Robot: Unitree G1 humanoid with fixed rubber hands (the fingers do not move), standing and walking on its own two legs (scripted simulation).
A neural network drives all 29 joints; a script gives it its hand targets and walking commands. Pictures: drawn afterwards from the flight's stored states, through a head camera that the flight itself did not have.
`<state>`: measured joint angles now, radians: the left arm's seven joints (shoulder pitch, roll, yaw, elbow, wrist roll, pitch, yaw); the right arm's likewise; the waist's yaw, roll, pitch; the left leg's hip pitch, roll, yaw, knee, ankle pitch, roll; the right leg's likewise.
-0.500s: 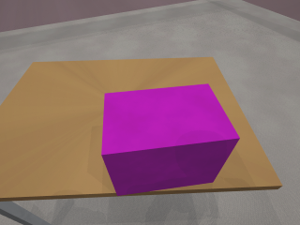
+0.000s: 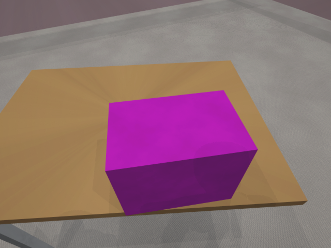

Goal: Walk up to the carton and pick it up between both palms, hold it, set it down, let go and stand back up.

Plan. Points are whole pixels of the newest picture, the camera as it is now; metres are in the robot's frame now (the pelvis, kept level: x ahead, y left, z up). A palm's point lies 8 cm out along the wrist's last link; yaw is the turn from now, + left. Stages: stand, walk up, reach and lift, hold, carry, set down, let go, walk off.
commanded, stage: stand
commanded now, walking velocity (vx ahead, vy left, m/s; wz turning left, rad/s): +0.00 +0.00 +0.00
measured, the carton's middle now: (174, 153) +0.36 +0.00 +0.04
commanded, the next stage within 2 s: none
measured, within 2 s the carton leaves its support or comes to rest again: neither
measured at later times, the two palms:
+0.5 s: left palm out of the picture -0.04 +0.19 -0.15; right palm out of the picture -0.04 -0.21 -0.15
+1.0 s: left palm out of the picture -0.04 +0.20 -0.15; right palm out of the picture -0.06 -0.20 -0.15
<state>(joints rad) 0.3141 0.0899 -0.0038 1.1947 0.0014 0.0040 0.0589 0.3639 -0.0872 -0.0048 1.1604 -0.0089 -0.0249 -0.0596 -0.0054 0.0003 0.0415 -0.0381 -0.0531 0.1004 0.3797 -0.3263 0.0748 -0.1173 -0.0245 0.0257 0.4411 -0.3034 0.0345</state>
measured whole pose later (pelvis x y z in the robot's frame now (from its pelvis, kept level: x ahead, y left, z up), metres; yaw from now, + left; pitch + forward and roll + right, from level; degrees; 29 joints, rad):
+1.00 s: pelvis +0.00 -0.01 +0.00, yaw +0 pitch -2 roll +0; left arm 0.31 0.11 0.00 1.20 0.00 0.00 0.06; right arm 0.38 -0.08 0.00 1.17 -0.01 -0.04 -0.05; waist 0.00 0.00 0.04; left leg -0.02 -0.05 0.09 0.37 -0.32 0.07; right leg -0.10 -0.02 0.02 0.42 -0.29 0.02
